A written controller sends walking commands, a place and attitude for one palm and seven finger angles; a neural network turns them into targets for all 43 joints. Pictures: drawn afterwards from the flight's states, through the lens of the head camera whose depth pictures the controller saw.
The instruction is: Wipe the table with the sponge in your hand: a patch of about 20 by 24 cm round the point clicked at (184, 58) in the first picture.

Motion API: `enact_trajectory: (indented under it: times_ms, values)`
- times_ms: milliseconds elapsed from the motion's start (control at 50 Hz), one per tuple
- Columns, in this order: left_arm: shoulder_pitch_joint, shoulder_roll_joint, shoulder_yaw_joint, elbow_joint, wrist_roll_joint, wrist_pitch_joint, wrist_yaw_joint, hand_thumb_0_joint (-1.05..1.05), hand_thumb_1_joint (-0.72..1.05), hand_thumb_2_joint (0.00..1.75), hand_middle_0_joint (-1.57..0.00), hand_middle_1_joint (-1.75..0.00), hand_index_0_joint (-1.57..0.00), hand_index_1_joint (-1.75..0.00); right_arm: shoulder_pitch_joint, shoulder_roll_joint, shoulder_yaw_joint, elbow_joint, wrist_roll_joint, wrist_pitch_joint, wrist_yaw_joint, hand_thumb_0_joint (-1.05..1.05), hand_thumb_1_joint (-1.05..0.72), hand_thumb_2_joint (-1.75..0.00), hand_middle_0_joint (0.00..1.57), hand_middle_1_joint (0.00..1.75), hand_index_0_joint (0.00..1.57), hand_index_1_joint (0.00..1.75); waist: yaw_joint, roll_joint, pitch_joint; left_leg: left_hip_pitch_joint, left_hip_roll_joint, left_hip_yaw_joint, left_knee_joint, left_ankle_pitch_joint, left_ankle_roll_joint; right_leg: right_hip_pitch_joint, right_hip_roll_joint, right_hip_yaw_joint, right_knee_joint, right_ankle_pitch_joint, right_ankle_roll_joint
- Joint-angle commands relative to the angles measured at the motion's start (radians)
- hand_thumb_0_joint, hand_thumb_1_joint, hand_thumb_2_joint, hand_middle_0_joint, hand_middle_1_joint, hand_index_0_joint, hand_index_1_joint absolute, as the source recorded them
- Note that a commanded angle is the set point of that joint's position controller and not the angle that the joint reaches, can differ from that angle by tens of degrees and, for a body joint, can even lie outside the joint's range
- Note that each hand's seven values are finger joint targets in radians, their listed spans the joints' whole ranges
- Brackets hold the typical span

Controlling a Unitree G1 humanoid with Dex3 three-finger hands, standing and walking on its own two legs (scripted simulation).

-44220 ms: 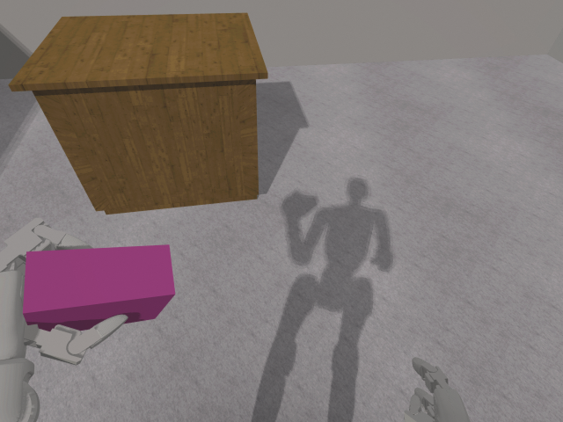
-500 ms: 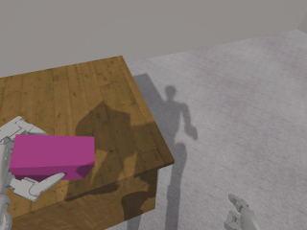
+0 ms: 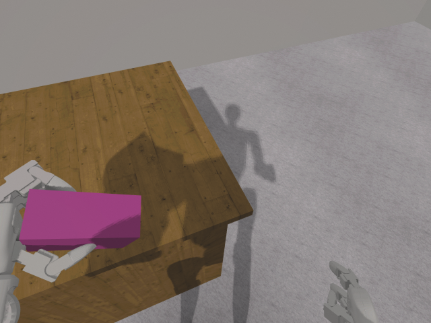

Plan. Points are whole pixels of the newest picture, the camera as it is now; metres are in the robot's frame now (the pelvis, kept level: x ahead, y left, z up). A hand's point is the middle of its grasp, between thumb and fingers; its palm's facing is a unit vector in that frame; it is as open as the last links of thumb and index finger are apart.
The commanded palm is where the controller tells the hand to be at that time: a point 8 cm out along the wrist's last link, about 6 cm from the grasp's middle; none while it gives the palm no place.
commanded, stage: come to a stop and stand still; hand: left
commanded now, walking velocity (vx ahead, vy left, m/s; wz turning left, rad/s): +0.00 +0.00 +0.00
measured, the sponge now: (100, 223) +0.23 +0.18 +0.13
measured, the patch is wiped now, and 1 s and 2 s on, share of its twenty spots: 0.00 0.00 0.00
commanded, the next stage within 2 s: look again from close up in 0.76 s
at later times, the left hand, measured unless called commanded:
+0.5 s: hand out of the picture +0.22 +0.32 +0.16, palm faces +0.38 -0.86 -0.35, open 10.0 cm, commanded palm +0.16 +0.35 +0.18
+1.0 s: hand out of the picture +0.22 +0.32 +0.16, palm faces +0.38 -0.84 -0.38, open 10.0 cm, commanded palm +0.16 +0.35 +0.18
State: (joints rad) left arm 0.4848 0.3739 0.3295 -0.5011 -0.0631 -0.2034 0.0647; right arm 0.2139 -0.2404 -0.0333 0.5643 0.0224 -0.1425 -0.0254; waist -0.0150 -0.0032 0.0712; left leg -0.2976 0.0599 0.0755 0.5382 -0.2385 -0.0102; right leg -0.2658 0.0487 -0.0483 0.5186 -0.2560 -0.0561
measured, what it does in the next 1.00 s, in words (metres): shifts its weight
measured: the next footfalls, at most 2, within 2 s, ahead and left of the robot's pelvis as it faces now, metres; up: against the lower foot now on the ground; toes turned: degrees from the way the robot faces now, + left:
none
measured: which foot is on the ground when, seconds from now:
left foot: down 0.00-1.00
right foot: down 0.00-1.00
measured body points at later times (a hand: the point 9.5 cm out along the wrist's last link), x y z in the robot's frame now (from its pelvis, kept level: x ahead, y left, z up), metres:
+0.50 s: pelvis +0.00 +0.07 +0.01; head +0.02 +0.10 +0.45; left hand +0.19 +0.36 +0.18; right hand +0.20 -0.14 -0.05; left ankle +0.03 +0.13 -0.73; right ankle +0.01 -0.08 -0.73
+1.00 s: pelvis +0.00 +0.07 +0.01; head +0.02 +0.09 +0.46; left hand +0.19 +0.36 +0.18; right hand +0.17 -0.15 -0.07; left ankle +0.03 +0.13 -0.73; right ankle +0.01 -0.08 -0.73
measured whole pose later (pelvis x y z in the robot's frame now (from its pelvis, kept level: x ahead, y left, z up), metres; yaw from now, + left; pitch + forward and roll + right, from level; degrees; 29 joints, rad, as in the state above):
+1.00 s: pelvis +0.00 +0.07 +0.01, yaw +1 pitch -1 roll -2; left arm 0.43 0.37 0.35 -0.47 -0.03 -0.21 0.10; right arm 0.22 -0.19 0.02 0.59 0.01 -0.14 -0.03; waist 0.01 -0.02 0.05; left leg -0.24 -0.02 0.09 0.46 -0.21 0.08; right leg -0.18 -0.03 -0.03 0.39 -0.19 0.04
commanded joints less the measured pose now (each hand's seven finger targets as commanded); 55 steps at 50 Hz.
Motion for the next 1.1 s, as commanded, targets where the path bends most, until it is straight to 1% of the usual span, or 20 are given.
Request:
enact_trajectory:
  times_ms: [0, 60, 140, 180, 240, 260, 280, 360, 380, 560, 580, 660, 680, 720, 780, 800, 960, 980, 1060, 1080]
  values:
    - [-0.098, 0.231, 0.23, -0.203, -0.023, -0.079, 0.066, 0.0, 0.1, 1.3, -1.2, -1.6, -1.2, -1.6, -0.092, -0.076, -0.013, -0.151, -0.013, -0.052, -0.032, 0.0, -0.9, -0.9, 0.2, 0.3, 0.2, 0.3, 0.032, 0.016, -0.167, 0.134, -0.003, -0.084, -0.087, 0.015, 0.041, -0.018, -0.151, 0.181, -0.2, -0.022, 0.022]
    - [-0.176, 0.201, 0.182, -0.195, -0.005, -0.081, 0.063, 0.0, 0.1, 1.3, -1.2, -1.6, -1.2, -1.6, -0.102, -0.08, -0.004, -0.136, -0.012, -0.06, -0.038, 0.0, -0.9, -0.9, 0.2, 0.3, 0.2, 0.3, 0.032, 0.092, -0.14, 0.116, 0.04, -0.122, -0.166, 0.0, 0.055, 0.015, -0.109, 0.136, -0.175, -0.003, 0.034]
    - [-0.217, 0.138, 0.105, -0.14, 0.019, -0.068, 0.056, 0.0, 0.1, 1.3, -1.2, -1.6, -1.2, -1.6, -0.086, -0.085, -0.001, -0.132, -0.013, -0.078, -0.024, 0.0, -0.9, -0.9, 0.2, 0.3, 0.2, 0.3, 0.037, 0.055, -0.136, 0.067, 0.054, -0.13, -0.208, -0.058, 0.06, 0.083, -0.09, 0.103, -0.165, 0.023, 0.045]
    - [-0.224, 0.11, 0.068, -0.139, 0.029, -0.06, 0.056, 0.0, 0.1, 1.3, -1.2, -1.6, -1.2, -1.6, -0.09, -0.087, 0.002, -0.126, -0.016, -0.08, -0.02, 0.0, -0.9, -0.9, 0.2, 0.3, 0.2, 0.3, 0.033, 0.062, -0.132, 0.069, 0.056, -0.131, -0.223, -0.078, 0.058, 0.079, -0.085, 0.091, -0.168, 0.028, 0.045]
    - [-0.219, 0.124, 0.078, -0.161, 0.037, -0.056, 0.059, 0.0, 0.1, 1.3, -1.2, -1.6, -1.2, -1.6, -0.088, -0.085, 0.003, -0.131, -0.019, -0.077, -0.012, 0.0, -0.9, -0.9, 0.2, 0.3, 0.2, 0.3, 0.036, 0.059, -0.15, 0.065, 0.054, -0.136, -0.219, -0.035, 0.052, 0.111, -0.087, 0.083, -0.163, 0.074, 0.044]
    - [-0.218, 0.143, 0.099, -0.173, 0.037, -0.055, 0.061, 0.0, 0.1, 1.3, -1.2, -1.6, -1.2, -1.6, -0.106, -0.083, 0.006, -0.13, -0.018, -0.077, -0.013, 0.0, -0.9, -0.9, 0.2, 0.3, 0.2, 0.3, 0.035, 0.077, -0.145, 0.063, 0.052, -0.134, -0.228, -0.035, 0.046, 0.11, -0.083, 0.077, -0.161, 0.078, 0.044]
    - [-0.219, 0.131, 0.09, -0.171, 0.035, -0.057, 0.059, 0.0, 0.1, 1.3, -1.2, -1.6, -1.2, -1.6, -0.096, -0.08, 0.008, -0.131, -0.022, -0.074, -0.012, 0.0, -0.9, -0.9, 0.2, 0.3, 0.2, 0.3, 0.033, 0.071, -0.149, 0.056, 0.051, -0.141, -0.233, -0.036, 0.044, 0.118, -0.079, 0.071, -0.158, 0.08, 0.043]
    - [-0.193, 0.179, 0.145, -0.205, 0.029, -0.067, 0.06, 0.0, 0.1, 1.3, -1.2, -1.6, -1.2, -1.6, -0.103, -0.074, 0.012, -0.141, -0.022, -0.07, -0.012, 0.0, -0.9, -0.9, 0.2, 0.3, 0.2, 0.3, 0.036, 0.12, -0.166, 0.072, 0.052, -0.148, -0.231, 0.064, 0.027, 0.139, -0.076, 0.054, -0.136, 0.135, 0.041]
    - [-0.19, 0.158, 0.127, -0.204, 0.026, -0.07, 0.056, 0.0, 0.1, 1.3, -1.2, -1.6, -1.2, -1.6, -0.095, -0.074, 0.013, -0.143, -0.025, -0.066, -0.011, 0.0, -0.9, -0.9, 0.2, 0.3, 0.2, 0.3, 0.033, 0.126, -0.164, 0.066, 0.056, -0.148, -0.234, 0.065, 0.028, 0.143, -0.074, 0.048, -0.133, 0.135, 0.042]
    - [-0.172, 0.153, 0.118, -0.218, 0.025, -0.073, 0.054, 0.0, 0.1, 1.3, -1.2, -1.6, -1.2, -1.6, -0.088, -0.081, 0.004, -0.145, -0.02, -0.064, -0.008, 0.0, -0.9, -0.9, 0.2, 0.3, 0.2, 0.3, 0.033, 0.122, -0.2, 0.152, 0.067, -0.14, -0.206, 0.244, -0.016, 0.122, -0.076, 0.036, -0.116, 0.165, 0.043]
    - [-0.171, 0.137, 0.104, -0.203, 0.026, -0.074, 0.052, 0.0, 0.1, 1.3, -1.2, -1.6, -1.2, -1.6, -0.077, -0.088, 0.003, -0.139, -0.023, -0.06, -0.007, 0.0, -0.9, -0.9, 0.2, 0.3, 0.2, 0.3, 0.031, 0.112, -0.189, 0.133, 0.07, -0.15, -0.218, 0.236, -0.019, 0.125, -0.07, 0.031, -0.113, 0.148, 0.044]
    - [-0.175, 0.165, 0.127, -0.22, 0.028, -0.073, 0.06, 0.0, 0.1, 1.3, -1.2, -1.6, -1.2, -1.6, -0.09, -0.086, 0.0, -0.143, -0.019, -0.057, -0.009, 0.0, -0.9, -0.9, 0.2, 0.3, 0.2, 0.3, 0.036, 0.13, -0.186, 0.128, 0.077, -0.155, -0.231, 0.174, -0.025, 0.122, -0.078, 0.036, -0.11, 0.114, 0.043]
    - [-0.168, 0.147, 0.116, -0.21, 0.028, -0.076, 0.058, 0.0, 0.1, 1.3, -1.2, -1.6, -1.2, -1.6, -0.084, -0.089, 0.001, -0.141, -0.023, -0.054, -0.009, 0.0, -0.9, -0.9, 0.2, 0.3, 0.2, 0.3, 0.035, 0.115, -0.183, 0.106, 0.074, -0.156, -0.235, 0.144, -0.018, 0.137, -0.077, 0.034, -0.114, 0.119, 0.043]
    - [-0.161, 0.155, 0.124, -0.214, 0.027, -0.079, 0.06, 0.0, 0.1, 1.3, -1.2, -1.6, -1.2, -1.6, -0.08, -0.091, -0.003, -0.145, -0.02, -0.054, -0.01, 0.0, -0.9, -0.9, 0.2, 0.3, 0.2, 0.3, 0.035, 0.098, -0.186, 0.103, 0.069, -0.156, -0.231, 0.117, -0.016, 0.144, -0.082, 0.042, -0.122, 0.128, 0.041]
    - [-0.151, 0.143, 0.12, -0.199, 0.026, -0.079, 0.06, 0.0, 0.1, 1.3, -1.2, -1.6, -1.2, -1.6, -0.085, -0.091, -0.002, -0.141, -0.02, -0.051, -0.013, 0.0, -0.9, -0.9, 0.2, 0.3, 0.2, 0.3, 0.032, 0.09, -0.175, 0.079, 0.059, -0.15, -0.238, 0.068, -0.009, 0.152, -0.081, 0.044, -0.13, 0.133, 0.042]
    - [-0.152, 0.158, 0.128, -0.204, 0.026, -0.079, 0.062, 0.0, 0.1, 1.3, -1.2, -1.6, -1.2, -1.6, -0.083, -0.09, -0.005, -0.145, -0.015, -0.053, -0.014, 0.0, -0.9, -0.9, 0.2, 0.3, 0.2, 0.3, 0.031, 0.107, -0.173, 0.073, 0.059, -0.151, -0.236, 0.053, -0.007, 0.154, -0.087, 0.049, -0.132, 0.13, 0.041]
    - [-0.124, 0.167, 0.138, -0.203, 0.023, -0.076, 0.064, 0.0, 0.1, 1.3, -1.2, -1.6, -1.2, -1.6, -0.09, -0.088, -0.007, -0.14, -0.012, -0.05, -0.021, 0.0, -0.9, -0.9, 0.2, 0.3, 0.2, 0.3, 0.03, 0.084, -0.187, 0.097, 0.043, -0.14, -0.21, 0.101, 0.001, 0.149, -0.095, 0.058, -0.144, 0.168, 0.039]
    - [-0.125, 0.148, 0.123, -0.186, 0.021, -0.076, 0.061, 0.0, 0.1, 1.3, -1.2, -1.6, -1.2, -1.6, -0.085, -0.091, -0.005, -0.136, -0.016, -0.047, -0.021, 0.0, -0.9, -0.9, 0.2, 0.3, 0.2, 0.3, 0.03, 0.075, -0.181, 0.081, 0.042, -0.136, -0.213, 0.08, 0.009, 0.152, -0.094, 0.059, -0.15, 0.164, 0.04]
    - [-0.141, 0.163, 0.132, -0.177, 0.022, -0.068, 0.064, 0.0, 0.1, 1.3, -1.2, -1.6, -1.2, -1.6, -0.093, -0.09, -0.008, -0.136, -0.011, -0.044, -0.027, 0.0, -0.9, -0.9, 0.2, 0.3, 0.2, 0.3, 0.028, 0.069, -0.162, 0.083, 0.037, -0.131, -0.213, 0.028, 0.017, 0.128, -0.102, 0.081, -0.172, 0.139, 0.038]
    - [-0.142, 0.143, 0.115, -0.162, 0.02, -0.069, 0.062, 0.0, 0.1, 1.3, -1.2, -1.6, -1.2, -1.6, -0.088, -0.091, -0.005, -0.135, -0.015, -0.042, -0.027, 0.0, -0.9, -0.9, 0.2, 0.3, 0.2, 0.3, 0.028, 0.051, -0.157, 0.075, 0.034, -0.129, -0.212, 0.017, 0.023, 0.128, -0.101, 0.08, -0.178, 0.138, 0.038]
